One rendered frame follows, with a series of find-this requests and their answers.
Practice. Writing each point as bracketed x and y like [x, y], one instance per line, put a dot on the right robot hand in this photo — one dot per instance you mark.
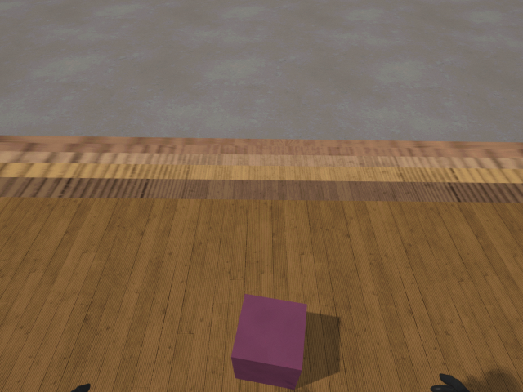
[452, 385]

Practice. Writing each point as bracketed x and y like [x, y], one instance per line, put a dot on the carton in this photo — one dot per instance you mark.
[269, 341]

